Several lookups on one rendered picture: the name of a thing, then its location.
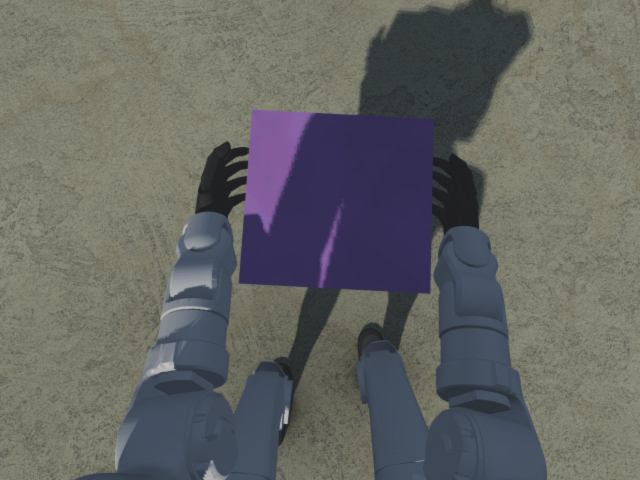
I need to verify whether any robot left hand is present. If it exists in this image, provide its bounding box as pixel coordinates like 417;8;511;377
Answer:
195;142;249;219

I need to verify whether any robot left forearm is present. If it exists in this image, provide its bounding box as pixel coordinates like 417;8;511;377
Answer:
115;212;237;467

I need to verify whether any right robot upper arm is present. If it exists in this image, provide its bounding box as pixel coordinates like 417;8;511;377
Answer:
423;407;547;480

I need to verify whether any left robot thigh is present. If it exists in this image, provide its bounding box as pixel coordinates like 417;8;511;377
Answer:
225;370;293;480

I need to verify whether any robot right hand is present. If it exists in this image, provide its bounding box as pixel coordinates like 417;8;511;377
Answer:
432;154;479;235

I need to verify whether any carton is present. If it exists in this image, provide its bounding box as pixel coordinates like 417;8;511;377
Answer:
239;110;434;294

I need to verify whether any robot left foot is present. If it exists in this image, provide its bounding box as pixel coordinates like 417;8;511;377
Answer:
278;363;293;447

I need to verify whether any left robot upper arm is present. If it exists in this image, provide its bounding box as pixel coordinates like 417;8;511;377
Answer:
75;390;238;480

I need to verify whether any robot right forearm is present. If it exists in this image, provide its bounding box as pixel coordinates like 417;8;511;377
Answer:
433;226;547;471

